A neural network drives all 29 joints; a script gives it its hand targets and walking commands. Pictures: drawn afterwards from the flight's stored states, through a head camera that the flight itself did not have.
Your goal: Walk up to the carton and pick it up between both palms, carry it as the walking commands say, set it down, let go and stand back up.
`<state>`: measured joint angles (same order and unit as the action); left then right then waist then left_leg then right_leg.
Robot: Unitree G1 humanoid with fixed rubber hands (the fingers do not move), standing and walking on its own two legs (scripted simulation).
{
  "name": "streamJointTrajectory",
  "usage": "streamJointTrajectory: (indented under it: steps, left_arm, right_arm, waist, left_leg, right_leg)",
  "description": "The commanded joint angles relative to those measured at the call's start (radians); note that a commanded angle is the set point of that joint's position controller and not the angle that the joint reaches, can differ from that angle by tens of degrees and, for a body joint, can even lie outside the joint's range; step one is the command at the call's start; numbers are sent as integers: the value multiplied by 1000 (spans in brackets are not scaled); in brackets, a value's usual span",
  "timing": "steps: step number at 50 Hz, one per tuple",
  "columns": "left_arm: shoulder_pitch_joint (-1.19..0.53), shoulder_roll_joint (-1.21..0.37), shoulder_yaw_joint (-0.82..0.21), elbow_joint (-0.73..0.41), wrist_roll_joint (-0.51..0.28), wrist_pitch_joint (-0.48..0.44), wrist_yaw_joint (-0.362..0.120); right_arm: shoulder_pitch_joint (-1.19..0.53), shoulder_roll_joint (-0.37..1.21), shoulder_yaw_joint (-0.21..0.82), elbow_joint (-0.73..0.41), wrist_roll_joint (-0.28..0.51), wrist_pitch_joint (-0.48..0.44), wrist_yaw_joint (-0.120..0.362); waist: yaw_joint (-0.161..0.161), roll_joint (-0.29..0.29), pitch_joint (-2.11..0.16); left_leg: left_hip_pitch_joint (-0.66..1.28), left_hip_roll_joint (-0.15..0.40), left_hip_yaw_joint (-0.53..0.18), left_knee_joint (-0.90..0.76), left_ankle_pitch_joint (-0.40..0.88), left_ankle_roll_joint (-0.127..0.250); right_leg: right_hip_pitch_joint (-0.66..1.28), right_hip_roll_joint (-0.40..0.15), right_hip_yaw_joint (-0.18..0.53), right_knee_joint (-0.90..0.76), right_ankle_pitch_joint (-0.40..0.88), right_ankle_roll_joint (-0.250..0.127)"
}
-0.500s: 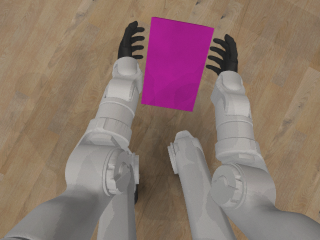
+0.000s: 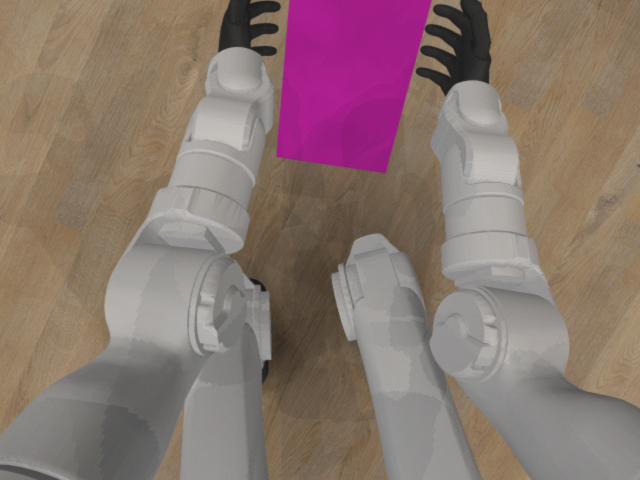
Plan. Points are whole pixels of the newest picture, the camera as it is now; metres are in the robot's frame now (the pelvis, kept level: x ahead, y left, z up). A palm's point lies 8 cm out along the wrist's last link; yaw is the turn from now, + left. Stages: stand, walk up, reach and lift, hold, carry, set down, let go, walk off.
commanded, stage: set down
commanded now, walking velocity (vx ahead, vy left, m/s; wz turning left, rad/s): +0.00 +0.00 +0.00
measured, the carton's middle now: (344, 64) +0.54 -0.12 -0.25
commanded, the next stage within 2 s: none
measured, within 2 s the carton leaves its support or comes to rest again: neither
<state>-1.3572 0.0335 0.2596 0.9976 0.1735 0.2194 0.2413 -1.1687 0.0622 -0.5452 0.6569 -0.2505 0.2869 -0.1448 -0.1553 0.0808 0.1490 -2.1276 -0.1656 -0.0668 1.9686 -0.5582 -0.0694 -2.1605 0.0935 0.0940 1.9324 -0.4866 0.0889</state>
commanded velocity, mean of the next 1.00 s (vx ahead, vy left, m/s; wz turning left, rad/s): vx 0.00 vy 0.00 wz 0.00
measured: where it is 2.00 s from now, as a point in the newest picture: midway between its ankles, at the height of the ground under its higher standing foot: (316, 333)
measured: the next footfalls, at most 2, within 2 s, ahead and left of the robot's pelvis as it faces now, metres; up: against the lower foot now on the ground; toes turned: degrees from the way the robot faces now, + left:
none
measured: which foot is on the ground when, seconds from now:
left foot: down 0.00-1.00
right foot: down 0.00-1.00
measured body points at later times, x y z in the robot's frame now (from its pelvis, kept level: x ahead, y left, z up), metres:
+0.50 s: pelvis +0.00 +0.00 -0.04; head +0.36 -0.04 +0.22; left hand +0.57 -0.01 -0.21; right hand +0.50 -0.24 -0.21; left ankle +0.11 +0.12 -0.40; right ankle +0.13 -0.14 -0.40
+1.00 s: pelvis +0.02 +0.01 -0.04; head +0.39 -0.02 +0.21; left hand +0.58 -0.01 -0.22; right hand +0.51 -0.24 -0.22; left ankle +0.11 +0.12 -0.40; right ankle +0.13 -0.14 -0.40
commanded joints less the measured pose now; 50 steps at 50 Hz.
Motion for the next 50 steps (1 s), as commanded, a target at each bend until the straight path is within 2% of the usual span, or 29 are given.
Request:
streamJointTrajectory:
  steps: [1, 15, 17, 22, 26, 33, 40, 50]
  left_arm:
    - [-572, -940, -325, -63, -101, -55, -253]
    - [-650, -877, -353, -60, -151, -68, -256]
    - [-662, -861, -352, -49, -152, -68, -259]
    - [-613, -803, -277, 37, -101, -63, -265]
    - [-605, -763, -228, 86, -70, -62, -276]
    - [-574, -739, -204, 115, -36, -50, -278]
    - [-514, -723, -180, 132, -5, -43, -285]
    - [-429, -681, -151, 162, 40, -38, -294]
  right_arm:
    - [-716, 774, 499, -16, 127, -61, 265]
    - [-789, 711, 508, 2, 173, -78, 277]
    - [-802, 692, 497, 11, 177, -81, 280]
    - [-800, 641, 431, 92, 163, -82, 302]
    - [-784, 600, 360, 151, 134, -82, 315]
    - [-762, 561, 299, 196, 118, -80, 341]
    - [-706, 539, 263, 222, 93, -75, 357]
    - [-614, 513, 225, 260, 65, -73, 366]
  waist:
    - [-100, 23, -1249]
    - [-120, 33, -1211]
    - [-134, 46, -1181]
    - [-107, 66, -989]
    - [-111, 87, -887]
    - [-103, 131, -821]
    - [-105, 115, -758]
    - [-82, 113, -693]
  left_leg:
    - [484, -77, 122, -135, 164, 43]
    - [460, -74, 123, -32, 198, 49]
    - [452, -71, 121, -19, 193, 52]
    - [374, -65, 121, -10, 158, 58]
    - [323, -59, 125, -4, 139, 59]
    - [330, -53, 122, -9, 147, 57]
    - [322, -50, 108, -13, 169, 62]
    - [281, -44, 101, -17, 183, 63]
  right_leg:
    - [754, 59, -176, -137, 341, -24]
    - [699, 53, -180, -40, 372, -24]
    - [668, 51, -179, -30, 364, -26]
    - [554, 49, -175, -11, 317, -32]
    - [476, 47, -176, 5, 285, -38]
    - [396, 42, -184, 24, 265, -49]
    - [347, 35, -188, 32, 269, -51]
    - [311, 34, -175, 29, 279, -52]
